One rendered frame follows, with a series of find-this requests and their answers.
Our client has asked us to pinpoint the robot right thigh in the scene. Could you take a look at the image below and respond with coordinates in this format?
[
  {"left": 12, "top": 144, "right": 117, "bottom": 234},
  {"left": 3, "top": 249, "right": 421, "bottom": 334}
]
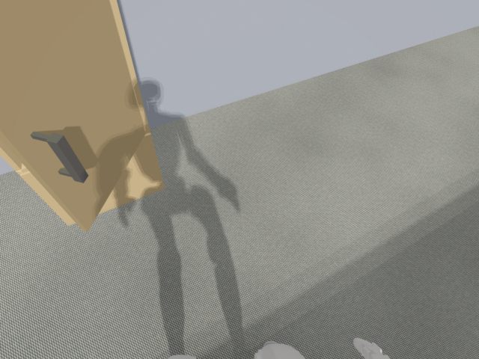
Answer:
[{"left": 254, "top": 343, "right": 305, "bottom": 359}]

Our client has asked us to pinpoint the robot right hand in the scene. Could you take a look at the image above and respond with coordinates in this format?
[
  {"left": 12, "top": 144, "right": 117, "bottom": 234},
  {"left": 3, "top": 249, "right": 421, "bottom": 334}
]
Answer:
[{"left": 353, "top": 338, "right": 390, "bottom": 359}]

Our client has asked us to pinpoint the cupboard door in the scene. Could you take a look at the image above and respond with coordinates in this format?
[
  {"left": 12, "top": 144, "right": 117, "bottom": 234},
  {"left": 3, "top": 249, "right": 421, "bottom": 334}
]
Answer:
[{"left": 0, "top": 0, "right": 146, "bottom": 231}]

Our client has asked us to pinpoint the handle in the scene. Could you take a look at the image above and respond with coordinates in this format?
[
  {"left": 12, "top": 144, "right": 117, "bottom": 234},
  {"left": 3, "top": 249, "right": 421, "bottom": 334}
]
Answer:
[{"left": 30, "top": 132, "right": 88, "bottom": 183}]

